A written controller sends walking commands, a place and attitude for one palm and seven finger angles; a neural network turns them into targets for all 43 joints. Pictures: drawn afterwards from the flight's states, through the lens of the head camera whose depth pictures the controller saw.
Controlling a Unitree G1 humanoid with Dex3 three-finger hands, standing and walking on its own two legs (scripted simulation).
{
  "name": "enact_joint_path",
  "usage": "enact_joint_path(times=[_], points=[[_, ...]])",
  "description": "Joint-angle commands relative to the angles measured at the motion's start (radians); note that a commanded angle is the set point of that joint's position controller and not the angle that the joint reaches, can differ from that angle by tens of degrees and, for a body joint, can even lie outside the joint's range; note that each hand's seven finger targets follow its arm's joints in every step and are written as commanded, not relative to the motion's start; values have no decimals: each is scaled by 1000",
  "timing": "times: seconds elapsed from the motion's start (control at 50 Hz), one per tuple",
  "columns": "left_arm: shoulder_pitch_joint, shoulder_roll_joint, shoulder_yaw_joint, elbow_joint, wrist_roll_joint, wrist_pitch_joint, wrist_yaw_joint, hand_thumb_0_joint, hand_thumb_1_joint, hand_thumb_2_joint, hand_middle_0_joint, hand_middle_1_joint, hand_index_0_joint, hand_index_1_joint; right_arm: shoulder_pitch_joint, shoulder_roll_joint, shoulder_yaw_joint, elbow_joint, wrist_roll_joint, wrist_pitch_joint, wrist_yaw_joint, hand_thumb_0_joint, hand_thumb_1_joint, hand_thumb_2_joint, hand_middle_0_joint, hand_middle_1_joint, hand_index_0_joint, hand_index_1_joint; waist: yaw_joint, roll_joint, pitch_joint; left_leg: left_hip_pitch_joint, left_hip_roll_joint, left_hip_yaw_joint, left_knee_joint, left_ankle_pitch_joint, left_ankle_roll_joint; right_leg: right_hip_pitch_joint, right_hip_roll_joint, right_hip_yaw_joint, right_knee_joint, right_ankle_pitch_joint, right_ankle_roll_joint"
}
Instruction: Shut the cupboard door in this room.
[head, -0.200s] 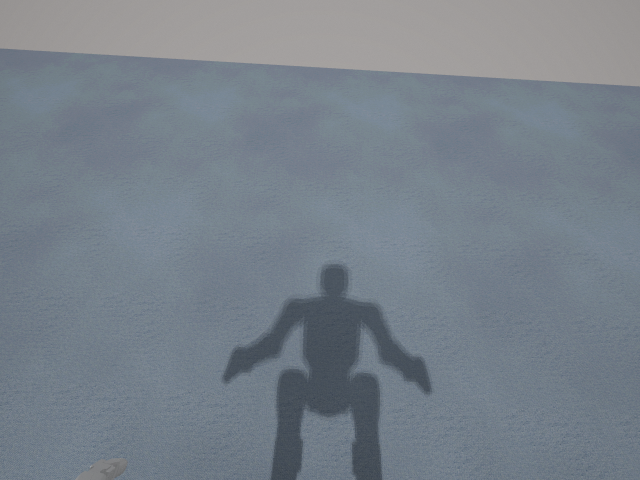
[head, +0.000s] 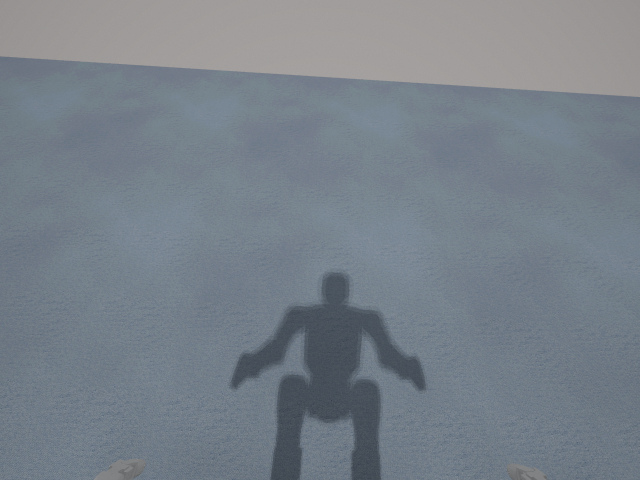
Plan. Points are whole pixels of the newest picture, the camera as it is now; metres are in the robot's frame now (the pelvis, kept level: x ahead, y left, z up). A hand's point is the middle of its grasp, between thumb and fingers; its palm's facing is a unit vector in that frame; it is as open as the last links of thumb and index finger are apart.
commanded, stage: stand and wait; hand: left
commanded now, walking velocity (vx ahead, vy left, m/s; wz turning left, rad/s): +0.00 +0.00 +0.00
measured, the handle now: out of the picture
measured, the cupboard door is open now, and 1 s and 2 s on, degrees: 89 89 89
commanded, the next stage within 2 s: turn or walk to find it in 0.70 s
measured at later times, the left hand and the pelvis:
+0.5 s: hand out of the picture +0.05 +0.24 -0.15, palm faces -0.03 -0.94 -0.34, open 7.4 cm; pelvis -0.02 -0.01 +0.00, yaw +0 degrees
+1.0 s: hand out of the picture +0.04 +0.22 -0.17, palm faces +0.04 -0.96 -0.29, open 7.4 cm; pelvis -0.03 -0.01 -0.01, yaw +4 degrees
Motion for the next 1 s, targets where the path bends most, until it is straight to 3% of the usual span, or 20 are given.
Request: enact_joint_path(times=[0.0, 0.1, 0.6, 0.72, 0.76, 0.84, 0.94, 0.98], points=[[-34, 211, 54, -64, 0, -24, 15, 0, 900, 900, -200, -300, -200, -300, -39, -217, -54, -54, 1, -22, -21, 0, -900, -900, 200, 300, 200, 300, -7, -1, -78, 27, 124, -87, -68, 293, 30, 21, -94, 71, -66, 269, -50], [-29, 210, 53, -51, -1, -24, 14, 0, 900, 900, -200, -300, -200, -300, -42, -216, -52, -36, 2, -22, -21, 0, -900, -900, 200, 300, 200, 300, -5, 19, -74, 34, 125, -87, -79, 278, 27, 23, -95, 77, -82, 260, -50], [-23, 221, 47, 10, -2, -25, 9, 0, 900, 900, -200, -300, -200, -300, -4, -230, -42, 40, 6, -17, -15, 0, -900, -900, 200, 300, 200, 300, -6, 2, -25, 4, 130, -103, -139, 121, 17, -5, -95, 105, -161, 84, -51], [-21, 221, 51, 5, -2, -25, 9, 0, 900, 900, -200, -300, -200, -300, -1, -231, -43, 36, 6, -18, -13, 0, -900, -900, 200, 300, 200, 300, -5, 1, -43, -2, 130, -112, -124, 167, 19, 10, -101, 90, -142, 117, -48], [-11, 195, 51, 3, -2, -16, 13, 0, 900, 900, -200, -300, -200, -300, 6, -203, -39, 31, 5, -11, -11, 0, -900, -900, 200, 300, 200, 300, -3, 13, -37, -33, 127, -117, -106, 183, 18, 13, -103, 74, -114, 123, -41], [53, 112, 41, -11, -2, 10, 25, 0, 900, 900, -200, -300, -200, -300, 59, -102, -26, 12, 1, 15, -8, 0, -900, -900, 200, 300, 200, 300, 1, -18, -46, -102, 107, -108, -26, 216, 3, 13, -134, 67, -70, 154, -31], [66, 137, 60, -70, 4, 21, 33, 0, 900, 900, -200, -300, -200, -300, 105, -82, -45, -36, 3, 37, -6, 0, -900, -900, 200, 300, 200, 300, -7, -103, -48, -146, 58, -70, 144, 150, -8, -49, -233, 99, -71, 148, -89], [52, 130, 65, -100, 6, 23, 36, 0, 900, 900, -200, -300, -200, -300, 134, -79, -55, -50, 2, 40, -5, 0, -900, -900, 200, 300, 200, 300, -23, -85, -62, -119, 64, -79, 160, 155, -3, -90, -238, 76, -21, 160, -96]])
